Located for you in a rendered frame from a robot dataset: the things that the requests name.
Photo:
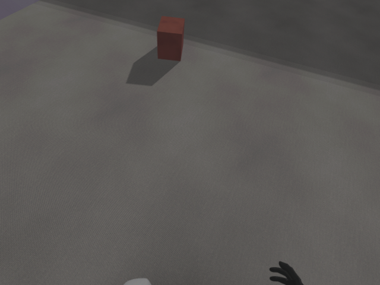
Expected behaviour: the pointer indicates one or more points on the carton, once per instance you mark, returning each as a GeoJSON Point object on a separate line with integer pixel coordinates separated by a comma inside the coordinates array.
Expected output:
{"type": "Point", "coordinates": [170, 38]}

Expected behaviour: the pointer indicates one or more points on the robot right hand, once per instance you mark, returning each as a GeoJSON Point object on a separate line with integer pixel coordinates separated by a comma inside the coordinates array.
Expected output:
{"type": "Point", "coordinates": [291, 277]}

